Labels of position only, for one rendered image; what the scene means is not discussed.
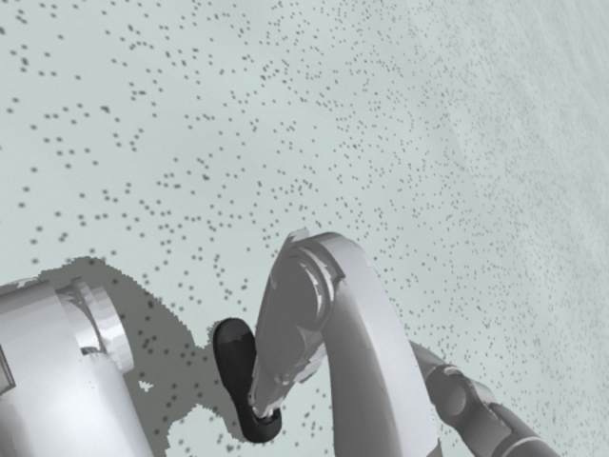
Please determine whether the right robot hand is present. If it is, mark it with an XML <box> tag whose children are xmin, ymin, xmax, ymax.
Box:
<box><xmin>409</xmin><ymin>340</ymin><xmax>446</xmax><ymax>382</ymax></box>

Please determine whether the right robot foot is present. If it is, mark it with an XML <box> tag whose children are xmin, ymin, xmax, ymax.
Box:
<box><xmin>213</xmin><ymin>318</ymin><xmax>282</xmax><ymax>444</ymax></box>

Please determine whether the right robot arm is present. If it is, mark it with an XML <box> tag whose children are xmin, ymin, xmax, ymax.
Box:
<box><xmin>425</xmin><ymin>364</ymin><xmax>560</xmax><ymax>457</ymax></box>

